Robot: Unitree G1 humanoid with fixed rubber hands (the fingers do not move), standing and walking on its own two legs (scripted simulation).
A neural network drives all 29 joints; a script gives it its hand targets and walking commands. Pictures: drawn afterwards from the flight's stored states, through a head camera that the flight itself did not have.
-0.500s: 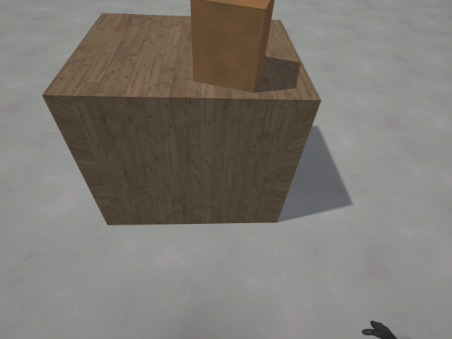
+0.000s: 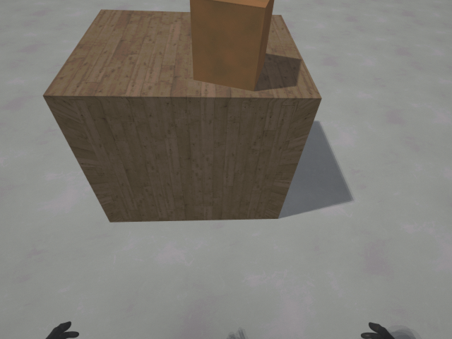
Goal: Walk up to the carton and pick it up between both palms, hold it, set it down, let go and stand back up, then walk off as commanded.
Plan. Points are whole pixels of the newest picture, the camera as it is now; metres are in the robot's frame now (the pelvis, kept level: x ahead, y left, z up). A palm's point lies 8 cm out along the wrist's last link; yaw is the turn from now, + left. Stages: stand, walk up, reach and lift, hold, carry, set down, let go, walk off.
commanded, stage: stand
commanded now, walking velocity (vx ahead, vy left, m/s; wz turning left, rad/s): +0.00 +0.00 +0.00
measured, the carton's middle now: (232, 35) +0.97 -0.04 +0.10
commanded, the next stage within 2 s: none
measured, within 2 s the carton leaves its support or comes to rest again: neither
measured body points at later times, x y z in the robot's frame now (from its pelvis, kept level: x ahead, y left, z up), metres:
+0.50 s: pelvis +0.00 +0.01 +0.00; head +0.02 +0.01 +0.45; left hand +0.09 +0.33 -0.12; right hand +0.11 -0.31 -0.11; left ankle +0.00 +0.12 -0.75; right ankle +0.02 -0.12 -0.75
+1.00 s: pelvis +0.01 +0.01 +0.00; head +0.03 +0.01 +0.45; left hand +0.12 +0.33 -0.12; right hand +0.12 -0.31 -0.11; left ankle +0.00 +0.12 -0.75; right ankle +0.02 -0.13 -0.75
